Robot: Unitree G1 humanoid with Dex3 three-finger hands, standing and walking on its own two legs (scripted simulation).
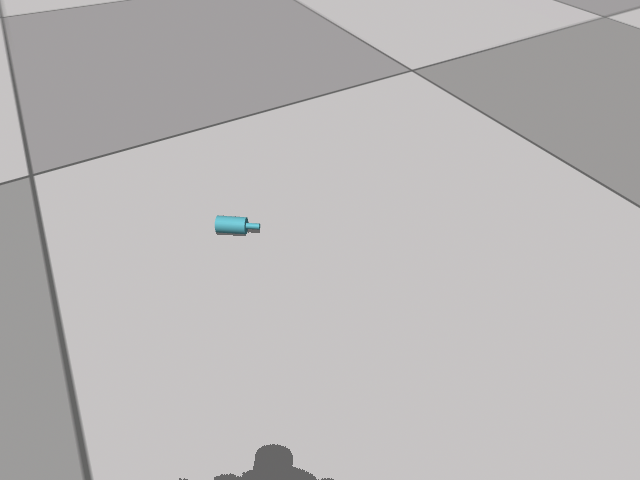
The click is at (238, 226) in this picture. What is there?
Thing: lying bottle
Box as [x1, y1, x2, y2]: [215, 216, 259, 233]
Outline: 215,219 215,230 217,232 246,233 248,228 259,229 258,223 248,223 246,217 216,216
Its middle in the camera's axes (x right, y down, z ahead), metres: -0.37 -0.05 +1.69
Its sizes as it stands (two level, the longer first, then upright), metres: 0.187 0.075 0.075
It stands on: the floor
